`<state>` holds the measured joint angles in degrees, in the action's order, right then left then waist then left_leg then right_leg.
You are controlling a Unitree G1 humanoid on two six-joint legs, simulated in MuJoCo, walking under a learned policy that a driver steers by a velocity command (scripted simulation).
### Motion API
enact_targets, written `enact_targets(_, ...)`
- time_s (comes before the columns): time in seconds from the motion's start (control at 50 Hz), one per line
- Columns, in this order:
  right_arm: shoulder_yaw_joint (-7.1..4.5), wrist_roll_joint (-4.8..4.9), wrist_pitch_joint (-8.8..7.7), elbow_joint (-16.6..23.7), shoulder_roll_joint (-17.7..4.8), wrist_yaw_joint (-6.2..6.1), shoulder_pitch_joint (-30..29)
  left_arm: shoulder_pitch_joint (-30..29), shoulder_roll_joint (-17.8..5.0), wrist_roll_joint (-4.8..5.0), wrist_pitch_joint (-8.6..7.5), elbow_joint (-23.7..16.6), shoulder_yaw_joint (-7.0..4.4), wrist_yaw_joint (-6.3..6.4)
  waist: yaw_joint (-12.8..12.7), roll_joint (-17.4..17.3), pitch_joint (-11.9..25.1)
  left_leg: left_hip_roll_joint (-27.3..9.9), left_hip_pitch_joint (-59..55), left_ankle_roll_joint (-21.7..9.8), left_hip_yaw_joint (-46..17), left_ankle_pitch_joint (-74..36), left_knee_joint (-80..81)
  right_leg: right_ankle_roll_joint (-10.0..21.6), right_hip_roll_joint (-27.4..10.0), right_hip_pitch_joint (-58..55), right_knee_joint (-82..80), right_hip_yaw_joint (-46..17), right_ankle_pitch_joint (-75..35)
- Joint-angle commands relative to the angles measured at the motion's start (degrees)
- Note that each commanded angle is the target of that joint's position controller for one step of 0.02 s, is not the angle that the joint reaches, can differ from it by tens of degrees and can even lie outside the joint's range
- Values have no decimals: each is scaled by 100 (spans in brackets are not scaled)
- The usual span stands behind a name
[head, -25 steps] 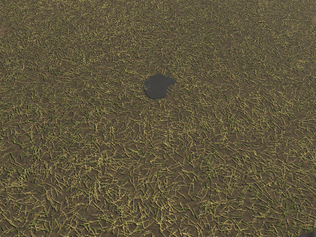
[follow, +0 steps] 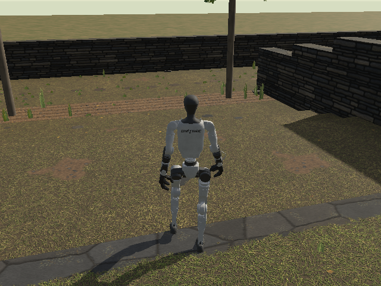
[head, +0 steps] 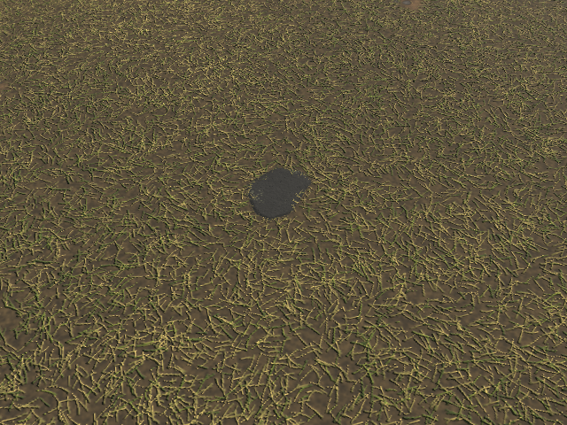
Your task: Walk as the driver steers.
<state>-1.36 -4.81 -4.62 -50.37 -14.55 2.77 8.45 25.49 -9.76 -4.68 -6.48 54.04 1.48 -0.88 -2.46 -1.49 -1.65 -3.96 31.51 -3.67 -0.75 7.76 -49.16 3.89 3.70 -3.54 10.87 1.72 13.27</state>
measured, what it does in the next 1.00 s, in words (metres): goes down, turning left: left foot 0.15 m lower, then right foot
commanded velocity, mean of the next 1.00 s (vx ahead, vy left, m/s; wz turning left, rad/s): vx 0.39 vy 0.00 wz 0.41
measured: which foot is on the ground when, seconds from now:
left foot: up 0.00-0.34, down 0.36-0.74, up 0.76-1.00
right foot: down 0.00-0.38, up 0.40-0.72, down 0.74-1.00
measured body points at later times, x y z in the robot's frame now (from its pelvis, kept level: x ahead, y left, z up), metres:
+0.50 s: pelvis +0.36 +0.09 -0.16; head +0.39 +0.08 +0.28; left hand +0.31 +0.33 -0.30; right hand +0.47 -0.15 -0.31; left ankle +0.38 +0.17 -0.89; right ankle +0.24 -0.09 -0.66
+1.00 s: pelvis +0.61 +0.08 -0.16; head +0.65 +0.10 +0.29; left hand +0.60 +0.37 -0.27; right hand +0.84 -0.12 -0.28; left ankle +0.58 +0.21 -0.84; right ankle +0.73 +0.01 -0.89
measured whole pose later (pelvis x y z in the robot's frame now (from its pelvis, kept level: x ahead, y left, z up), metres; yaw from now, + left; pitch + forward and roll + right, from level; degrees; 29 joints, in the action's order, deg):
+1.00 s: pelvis +0.61 +0.08 -0.16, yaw +29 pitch +2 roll -1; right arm -4.7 1.0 3.1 -44.2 -17.0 -1.7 10.6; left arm 8.8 -13.2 -0.9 -2.3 44.2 -3.2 1.7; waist -0.2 -1.3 -3.1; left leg -1.3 33.5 1.9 -0.1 21.2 -55.9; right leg 0.9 -2.4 21.9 26.0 5.6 6.3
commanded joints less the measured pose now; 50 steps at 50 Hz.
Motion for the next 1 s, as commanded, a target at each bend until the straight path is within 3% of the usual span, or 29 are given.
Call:
enact_targets(0.02,14,-45,-53,289,-105,161,92,194,-861,-207,-13,-234,-189,-144,248,575,-296,46,-118,177,61,-893,-355,1095,-1461,1012,-82,-612,-2667)
enact_targets(0.06,-45,-62,-100,498,-281,92,-380,398,-733,-114,-64,-227,-166,-119,70,312,-362,-61,747,132,-90,-1257,327,1035,-1391,227,311,-662,-2366)
enact_targets(0.08,-13,32,-84,582,-220,12,-686,1070,-634,-129,-87,212,-153,4,-177,301,-510,-444,2157,161,-867,-1967,955,924,-1723,-1176,747,-1068,-1715)
enact_targets(0.12,75,56,-53,684,55,-30,-1210,1886,-485,-25,-3,511,-162,142,-589,284,-665,-447,3440,252,-660,-2320,1664,913,-1918,-2237,1062,-1221,-1476)
enact_targets(0.16,236,98,55,693,418,40,-1402,1654,-486,-70,68,467,-107,42,-577,227,-671,-281,1101,69,32,-3769,2557,663,-1201,-7,780,-444,-832)
enact_targets(0.2,222,132,157,849,234,126,-1352,1366,-401,-199,95,442,-9,-113,-339,350,-893,-337,-188,-35,-87,-3785,1827,690,-1315,1436,628,-446,-540)
enact_targets(0.24,107,16,231,895,-183,94,-1400,1309,-572,-17,-7,445,-45,-32,-328,27,-1028,-304,91,-64,-21,-2950,2202,513,-1199,697,829,-306,-823)
enact_targets(0.28,130,-62,278,830,-153,62,-1478,1617,-762,74,-16,614,-50,124,-450,21,-1036,-288,170,-26,45,-2484,2728,279,-1107,-146,1238,-227,-1392)
enact_targets(0.32,71,34,300,547,-275,-39,-933,1847,-1027,-16,73,663,-97,88,-335,0,-625,-125,-859,108,217,-2424,2781,151,-997,-378,1966,-57,-2584)
enact_targets(0.34,-235,1087,121,421,-695,-30,-5,833,-1366,637,265,566,-358,237,456,101,-927,499,-1479,-88,356,-1902,2619,101,-1199,459,3792,-210,-4118)
enact_targets(0.36,-311,1095,68,-62,-833,-47,1329,843,-1134,622,275,575,-267,241,999,-200,-71,253,-3307,-238,474,-2948,2586,-100,-998,1429,5685,123,-3712)
enact_targets(0.38,-395,817,86,-407,-1123,-54,2537,1417,-462,481,94,728,-167,157,1129,-1609,1057,-711,-6086,-845,-391,-5984,1063,-482,-124,3826,9006,613,1511)
enact_targets(0.4,-350,645,45,-529,-1224,-25,3005,1873,-467,724,-217,461,-13,-20,1135,-1938,3061,-1750,-8152,-2176,-2611,-6479,630,-611,11,5276,10594,-744,3052)
enact_targets(0.42,-476,645,118,-637,-1190,20,3069,1115,-966,980,-363,20,-132,-16,1404,-1204,3663,-1869,-8242,-2573,-3432,-3629,1691,-669,-251,5733,10355,-960,2799)
enact_targets(0.44,-458,640,141,-627,-1053,-52,2553,239,-893,1019,-390,-495,-134,70,1167,-431,2709,-1654,-7236,-2331,-3567,-1825,2423,-634,-552,6274,9832,-767,2276)
enact_targets(0.46,-340,650,126,-330,-745,-160,1553,-493,-929,885,-344,-788,-197,224,794,455,1652,-1570,-5649,-1979,-3409,-1328,2881,-632,-790,6406,9398,-529,1798)
enact_targets(0.5,-262,467,75,10,-839,-161,597,-147,-727,601,-153,-789,-201,280,15,1156,710,-1832,-2599,-2056,-3440,-1051,3280,-672,-1071,5408,9104,-714,1729)
enact_targets(0.52,-157,496,6,16,-540,-149,210,-253,-614,640,-60,-839,-227,264,-263,674,7,-1558,-1344,-1716,-2845,-764,3641,-596,-1334,5262,8094,-896,1244)
enact_targets(0.54,-168,579,-41,221,-667,-200,-329,-587,-603,607,-15,-1109,-227,307,-449,142,-797,-764,373,-1316,-1740,-637,4145,-681,-1357,4277,6120,-744,809)
enact_targets(0.58,-240,465,-90,257,-841,-352,-52,-887,-733,341,-115,-1088,-338,353,-211,55,-438,343,1210,-1027,-663,-1069,3746,-854,-875,2373,3808,-272,-1341)
enact_targets(0.66,-373,747,-36,-54,-936,-485,829,-1931,-972,550,-43,-1545,-484,312,220,-393,-110,49,-383,-802,-1299,-623,3375,-896,-455,2063,1985,-570,-2738)
enact_targets(0.72,-418,682,226,-32,-628,-563,1067,-1522,-1174,429,-31,-1481,-630,288,33,-275,298,163,-1490,-366,-1671,-990,1949,-603,-409,1803,1766,-591,-2193)
enact_targets(0.74,-370,625,272,94,-452,-546,1025,-931,-1373,355,-69,-1411,-697,264,-262,8,726,531,-1378,-91,-1457,-757,836,-381,-756,1015,1824,-725,-3090)
enact_targets(0.76,-255,542,257,107,39,-484,1939,-578,-1636,231,-60,-1383,-714,214,54,1460,1574,1221,-141,250,-957,2162,-1148,400,-2181,-754,2303,-1935,-5017)
enact_targets(0.78,-170,676,215,304,-178,-403,2397,-358,-1720,369,0,-1348,-749,115,145,2690,2659,1260,679,354,-905,3414,-2704,1144,-3211,-1520,1672,-3991,-3693)
enact_targets(0.8,-303,716,298,292,-702,-396,2052,-747,-1436,410,58,-1588,-697,114,65,1863,2430,856,1021,432,-1038,2900,-3247,1039,-2932,-1078,1324,-4009,-1919)
enact_targets(0.84,-430,680,579,559,-913,-484,949,-1564,-1016,355,261,-1658,-554,207,81,823,1126,404,1145,582,-487,2024,-3031,743,-2339,599,1036,-2405,-1173)
enact_targets(0.9,-409,631,789,652,-506,-500,1004,-2054,-1119,281,328,-1531,-629,219,435,1039,543,219,68,618,-111,1742,-1744,620,-1775,2250,579,-1124,-1318)
enact_targets(1.0,-380,555,764,901,-463,-401,596,-2133,-1411,449,350,-1434,-771,343,392,837,1114,87,-566,505,-21,930,-162,859,-2251,1899,483,-631,-2151)
Keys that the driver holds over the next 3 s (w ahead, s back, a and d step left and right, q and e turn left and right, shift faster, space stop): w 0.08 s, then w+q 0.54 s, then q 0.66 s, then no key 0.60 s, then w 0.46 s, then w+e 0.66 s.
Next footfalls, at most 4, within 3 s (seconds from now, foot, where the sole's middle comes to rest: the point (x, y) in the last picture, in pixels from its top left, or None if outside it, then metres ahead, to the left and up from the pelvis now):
0.36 left None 0.42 0.17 -0.93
0.74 right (304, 356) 0.77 0.02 -0.93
1.16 left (223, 401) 0.63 0.24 -0.93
1.60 right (286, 347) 0.79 0.07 -0.93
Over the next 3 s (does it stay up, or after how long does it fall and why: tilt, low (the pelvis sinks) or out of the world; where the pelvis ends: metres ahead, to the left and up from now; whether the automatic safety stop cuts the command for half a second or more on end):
stays up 1.06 0.43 -0.15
